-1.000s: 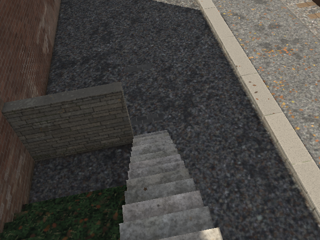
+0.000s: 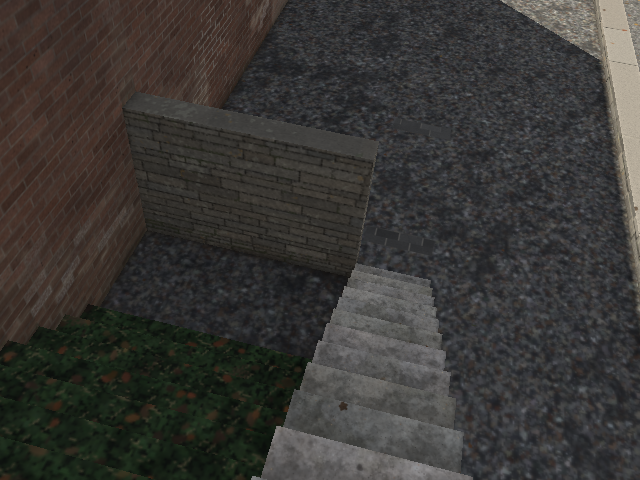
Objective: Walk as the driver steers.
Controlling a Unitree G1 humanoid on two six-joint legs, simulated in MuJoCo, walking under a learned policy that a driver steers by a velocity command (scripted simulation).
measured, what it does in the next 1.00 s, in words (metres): goes down, turning right: right foot 0.19 m lower, then left foot 0.04 m lower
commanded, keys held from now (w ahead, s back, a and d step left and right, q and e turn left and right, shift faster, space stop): w+e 0.98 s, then w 0.02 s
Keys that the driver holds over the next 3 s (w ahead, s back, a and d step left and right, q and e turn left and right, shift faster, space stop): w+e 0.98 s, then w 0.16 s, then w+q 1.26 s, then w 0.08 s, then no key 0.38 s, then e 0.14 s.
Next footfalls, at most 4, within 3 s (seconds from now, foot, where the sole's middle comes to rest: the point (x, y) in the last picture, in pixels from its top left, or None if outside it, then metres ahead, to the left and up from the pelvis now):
0.48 right None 0.28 -0.04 -0.97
0.86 left None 0.48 0.15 -1.01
1.10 left None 0.53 0.11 -1.16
1.24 right None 0.39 -0.08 -0.97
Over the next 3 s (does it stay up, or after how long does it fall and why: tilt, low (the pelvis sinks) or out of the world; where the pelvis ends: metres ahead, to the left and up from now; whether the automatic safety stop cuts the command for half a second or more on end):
stays up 1.49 -0.43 -1.14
